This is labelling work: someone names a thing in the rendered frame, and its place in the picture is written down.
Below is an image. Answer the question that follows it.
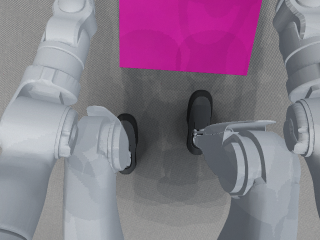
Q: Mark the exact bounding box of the robot right upper arm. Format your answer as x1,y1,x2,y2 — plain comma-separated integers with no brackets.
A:
283,97,320,219

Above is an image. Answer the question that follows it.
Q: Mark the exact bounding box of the robot right thigh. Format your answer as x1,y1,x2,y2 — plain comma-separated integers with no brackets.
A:
216,130,300,240

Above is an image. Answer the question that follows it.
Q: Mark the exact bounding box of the carton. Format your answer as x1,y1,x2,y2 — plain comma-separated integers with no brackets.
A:
119,0,262,76

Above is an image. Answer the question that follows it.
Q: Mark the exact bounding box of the robot left forearm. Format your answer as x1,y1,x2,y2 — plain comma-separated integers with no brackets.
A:
0,0,98,148

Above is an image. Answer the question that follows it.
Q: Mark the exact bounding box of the robot left upper arm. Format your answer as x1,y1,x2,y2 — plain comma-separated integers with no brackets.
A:
0,96,79,240

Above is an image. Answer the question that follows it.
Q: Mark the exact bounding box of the robot right forearm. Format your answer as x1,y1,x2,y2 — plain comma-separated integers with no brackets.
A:
272,0,320,103

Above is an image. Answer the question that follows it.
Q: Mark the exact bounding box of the right robot foot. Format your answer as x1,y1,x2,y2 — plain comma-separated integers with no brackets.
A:
186,89,213,155

